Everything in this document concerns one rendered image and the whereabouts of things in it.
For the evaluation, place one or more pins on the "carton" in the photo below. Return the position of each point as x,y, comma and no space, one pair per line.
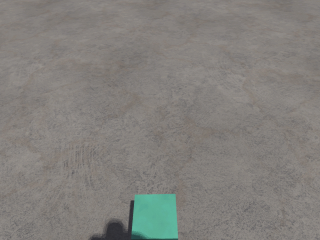
154,217

